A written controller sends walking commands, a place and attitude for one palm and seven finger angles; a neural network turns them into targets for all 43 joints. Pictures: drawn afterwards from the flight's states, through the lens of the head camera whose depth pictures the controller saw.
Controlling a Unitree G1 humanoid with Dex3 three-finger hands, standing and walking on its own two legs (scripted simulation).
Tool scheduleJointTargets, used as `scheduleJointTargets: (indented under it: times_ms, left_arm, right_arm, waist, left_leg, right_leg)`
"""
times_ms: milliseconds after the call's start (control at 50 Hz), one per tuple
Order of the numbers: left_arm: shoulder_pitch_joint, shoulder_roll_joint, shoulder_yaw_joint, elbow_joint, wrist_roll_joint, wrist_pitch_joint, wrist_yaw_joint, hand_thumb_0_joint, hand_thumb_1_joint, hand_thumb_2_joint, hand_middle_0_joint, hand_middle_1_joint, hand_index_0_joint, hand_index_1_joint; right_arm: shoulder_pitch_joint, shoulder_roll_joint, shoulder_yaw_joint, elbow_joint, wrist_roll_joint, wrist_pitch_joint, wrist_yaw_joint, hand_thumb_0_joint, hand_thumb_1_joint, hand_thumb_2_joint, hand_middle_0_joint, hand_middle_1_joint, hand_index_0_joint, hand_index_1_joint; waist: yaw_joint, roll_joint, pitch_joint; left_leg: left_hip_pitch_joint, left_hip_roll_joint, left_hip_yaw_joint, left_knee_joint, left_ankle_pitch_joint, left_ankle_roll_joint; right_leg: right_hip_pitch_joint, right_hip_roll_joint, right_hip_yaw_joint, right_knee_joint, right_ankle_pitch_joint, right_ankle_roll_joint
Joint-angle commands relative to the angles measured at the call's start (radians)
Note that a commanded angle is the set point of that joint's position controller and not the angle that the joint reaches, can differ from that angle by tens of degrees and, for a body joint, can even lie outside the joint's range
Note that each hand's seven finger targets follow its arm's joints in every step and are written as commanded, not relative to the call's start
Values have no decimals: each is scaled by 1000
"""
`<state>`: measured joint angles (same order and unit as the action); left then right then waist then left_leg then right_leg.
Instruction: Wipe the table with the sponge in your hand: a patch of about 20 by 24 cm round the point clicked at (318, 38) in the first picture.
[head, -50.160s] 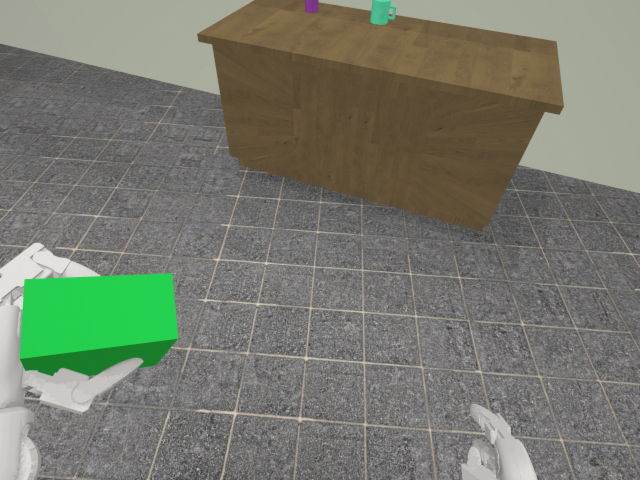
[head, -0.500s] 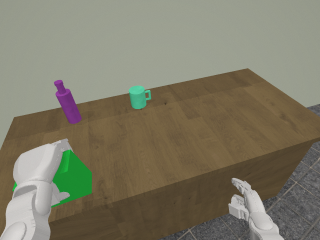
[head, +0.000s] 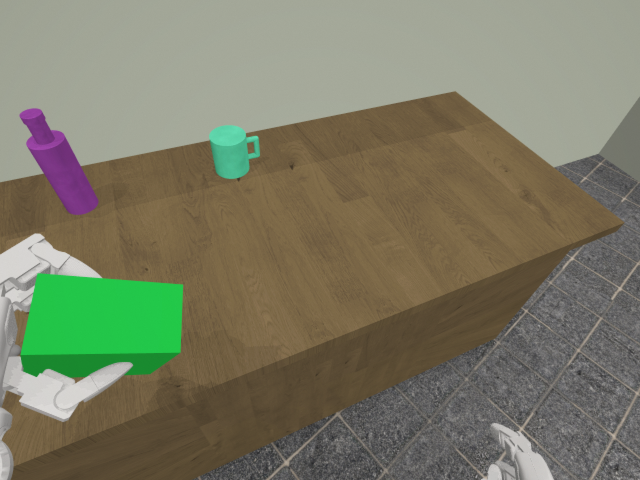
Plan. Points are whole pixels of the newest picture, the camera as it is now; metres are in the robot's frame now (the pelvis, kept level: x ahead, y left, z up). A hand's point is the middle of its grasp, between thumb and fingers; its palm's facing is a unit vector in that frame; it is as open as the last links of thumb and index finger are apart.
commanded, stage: step back with the hand held close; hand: left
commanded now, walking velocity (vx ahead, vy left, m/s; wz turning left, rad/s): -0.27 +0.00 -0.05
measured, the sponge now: (123, 332) +0.22 +0.21 +0.14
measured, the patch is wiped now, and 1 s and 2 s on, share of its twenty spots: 0.90 0.90 0.90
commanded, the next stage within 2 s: stop stepping back and stand still in 1.10 s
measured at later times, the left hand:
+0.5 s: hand (0, 405) +0.15 +0.26 +0.16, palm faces +0.38 -0.86 -0.34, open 10.1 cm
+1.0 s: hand out of the picture +0.05 +0.23 +0.18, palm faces +0.27 -0.88 -0.39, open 10.1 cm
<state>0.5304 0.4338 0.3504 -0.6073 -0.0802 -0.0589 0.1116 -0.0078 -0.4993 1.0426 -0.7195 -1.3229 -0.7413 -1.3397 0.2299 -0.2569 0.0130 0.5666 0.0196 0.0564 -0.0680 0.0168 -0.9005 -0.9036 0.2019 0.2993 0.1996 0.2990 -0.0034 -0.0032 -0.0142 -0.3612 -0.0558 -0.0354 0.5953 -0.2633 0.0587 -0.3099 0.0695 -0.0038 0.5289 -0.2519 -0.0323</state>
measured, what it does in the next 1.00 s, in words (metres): walks backwards: right foot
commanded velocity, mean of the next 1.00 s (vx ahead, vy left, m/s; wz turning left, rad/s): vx -0.35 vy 0.00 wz -0.04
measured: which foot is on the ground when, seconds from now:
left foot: down 0.00-0.94, up 0.96-1.00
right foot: down 0.00-0.52, up 0.54-0.90, down 0.92-1.00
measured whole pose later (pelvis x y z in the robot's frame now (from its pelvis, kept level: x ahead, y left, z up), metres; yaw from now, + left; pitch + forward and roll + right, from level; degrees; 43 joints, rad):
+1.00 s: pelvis -0.17 +0.01 -0.01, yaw -1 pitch +0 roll -5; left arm 0.49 0.44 0.34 -0.64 -0.05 -0.15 0.10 -0.01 -0.50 1.04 -0.72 -1.33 -0.74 -1.34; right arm 0.17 -0.17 0.02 0.64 0.01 -0.04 -0.02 0.02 -0.90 -0.90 0.21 0.30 0.20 0.30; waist -0.03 0.02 -0.01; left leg -0.66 0.00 -0.03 0.93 -0.37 -0.02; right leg -0.18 0.08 0.00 0.52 -0.34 0.00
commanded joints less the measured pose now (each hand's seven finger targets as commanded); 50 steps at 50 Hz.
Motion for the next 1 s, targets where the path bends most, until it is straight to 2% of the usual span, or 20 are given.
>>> scheduleJointTargets:
  times_ms: [0,100,200,260,320,360,400,420,440,480,520,540,600,740,820,880,900,920,940,980]
  left_arm:
    - [-41,140,120,-141,-1,-65,26,0,100,1300,-1200,-1600,-1200,-1600]
    - [-82,130,100,-168,18,-76,26,0,100,1300,-1200,-1600,-1200,-1600]
    - [-127,130,119,-183,47,-95,24,0,100,1300,-1200,-1600,-1200,-1600]
    - [-121,132,121,-154,44,-103,24,0,100,1300,-1200,-1600,-1200,-1600]
    - [-127,140,110,-150,23,-110,33,0,100,1300,-1200,-1600,-1200,-1600]
    - [-147,122,82,-157,22,-116,38,0,100,1300,-1200,-1600,-1200,-1600]
    - [-135,136,95,-169,21,-118,41,0,100,1300,-1200,-1600,-1200,-1600]
    - [-128,178,133,-195,23,-120,46,0,100,1300,-1200,-1600,-1200,-1600]
    - [-123,145,112,-218,23,-125,43,0,100,1300,-1200,-1600,-1200,-1600]
    - [-125,159,150,-250,39,-132,48,0,100,1300,-1200,-1600,-1200,-1600]
    - [-189,185,174,-286,74,-137,49,0,100,1300,-1200,-1600,-1200,-1600]
    - [-213,165,158,-288,81,-136,49,0,100,1300,-1200,-1600,-1200,-1600]
    - [-215,116,118,-242,59,-113,54,0,100,1300,-1200,-1600,-1200,-1600]
    - [-211,64,42,-201,62,-111,40,0,100,1300,-1200,-1600,-1200,-1600]
    - [-134,165,149,-227,45,-130,36,0,100,1300,-1200,-1600,-1200,-1600]
    - [-101,180,175,-257,18,-155,25,0,100,1300,-1200,-1600,-1200,-1600]
    - [-93,196,179,-268,13,-169,25,0,100,1300,-1200,-1600,-1200,-1600]
    - [-69,222,193,-275,7,-185,29,0,100,1300,-1200,-1600,-1200,-1600]
    - [-105,174,123,-283,7,-189,21,0,100,1300,-1200,-1600,-1200,-1600]
    - [-107,157,153,-224,6,-168,9,0,100,1300,-1200,-1600,-1200,-1600]
  right_arm:
    - [-137,-120,-56,-181,3,-71,-15,0,-900,-900,200,300,200,300]
    - [-155,-129,-52,-170,-11,-100,-12,0,-900,-900,200,300,200,300]
    - [-149,-134,-55,-168,-17,-119,-8,0,-900,-900,200,300,200,300]
    - [-134,-122,-58,-173,-13,-114,-6,0,-900,-900,200,300,200,300]
    - [-114,-112,-66,-154,-12,-105,-3,0,-900,-900,200,300,200,300]
    - [-116,-97,-55,-158,-8,-101,0,0,-900,-900,200,300,200,300]
    - [-119,-96,-55,-173,-2,-98,0,0,-900,-900,200,300,200,300]
    - [-130,-107,-57,-180,-5,-95,-4,0,-900,-900,200,300,200,300]
    - [-132,-105,-54,-188,-3,-94,-5,0,-900,-900,200,300,200,300]
    - [-156,-122,-58,-193,-14,-114,-7,0,-900,-900,200,300,200,300]
    - [-160,-126,-65,-176,-37,-139,0,0,-900,-900,200,300,200,300]
    - [-150,-103,-60,-160,-44,-150,7,0,-900,-900,200,300,200,300]
    - [-120,-90,-64,-126,-27,-173,16,0,-900,-900,200,300,200,300]
    - [-136,-73,-42,-76,-24,-194,23,0,-900,-900,200,300,200,300]
    - [-144,-83,-55,-86,-34,-174,32,0,-900,-900,200,300,200,300]
    - [-160,-68,-51,-96,-27,-150,40,0,-900,-900,200,300,200,300]
    - [-153,-58,-51,-91,-18,-142,37,0,-900,-900,200,300,200,300]
    - [-137,-50,-57,-74,-10,-144,36,0,-900,-900,200,300,200,300]
    - [-166,-43,-61,-95,13,-148,27,0,-900,-900,200,300,200,300]
    - [-175,-27,-56,-129,22,-143,31,0,-900,-900,200,300,200,300]
  waist:
    - [14,44,-196]
    - [22,122,-126]
    - [18,109,-97]
    - [5,20,-93]
    - [-15,-64,-105]
    - [-26,-79,-115]
    - [-26,-67,-139]
    - [-22,-10,-138]
    - [-17,44,-137]
    - [-2,224,-123]
    - [-10,348,-104]
    - [-9,279,-91]
    - [8,91,-112]
    - [-4,212,-200]
    - [5,238,-249]
    - [12,200,-265]
    - [6,73,-252]
    - [-3,-110,-265]
    - [10,-288,-170]
    - [-10,-232,-96]
  left_leg:
    - [93,181,-189,-84,316,0]
    - [-26,221,-262,-213,117,27]
    - [-228,215,-265,-238,-198,54]
    - [-241,155,-194,-124,-290,25]
    - [-9,85,-107,135,-197,-36]
    - [34,84,-83,193,-135,-47]
    - [44,97,-84,145,-107,-39]
    - [34,119,-107,67,-88,-32]
    - [5,147,-147,-25,-105,-17]
    - [-120,261,-304,-260,-290,39]
    - [-280,379,-454,-469,-533,95]
    - [-272,377,-414,-429,-463,91]
    - [-4,325,-293,-331,-257,75]
    - [223,272,-244,-345,-170,-10]
    - [146,267,-215,-360,-192,-36]
    - [84,223,-131,-197,-206,-67]
    - [142,132,-35,75,-192,-94]
    - [199,35,19,449,-204,-126]
    - [64,-26,11,770,-299,-127]
    - [-130,56,-107,935,-274,-110]
  right_leg:
    - [31,-124,88,-16,176,-9]
    - [60,-58,72,32,-8,11]
    - [203,-53,88,44,87,13]
    - [142,-137,165,-23,127,-22]
    - [-147,-280,291,-177,8,-109]
    - [-193,-314,269,-172,88,-116]
    - [-185,-294,229,-126,127,-95]
    - [-174,-263,201,-79,134,-80]
    - [-160,-207,142,-13,88,-51]
    - [-78,-48,49,184,-56,15]
    - [13,36,72,593,-166,48]
    - [-28,13,103,675,-154,46]
    - [-186,-11,72,546,-194,50]
    - [-132,0,46,243,-176,39]
    - [23,20,18,77,-164,18]
    - [120,-37,17,-159,-39,-27]
    - [15,-150,83,-281,50,-74]
    - [-133,-332,210,-330,188,-160]
    - [-221,-427,261,-328,281,-210]
    - [-187,-411,177,-211,551,-202]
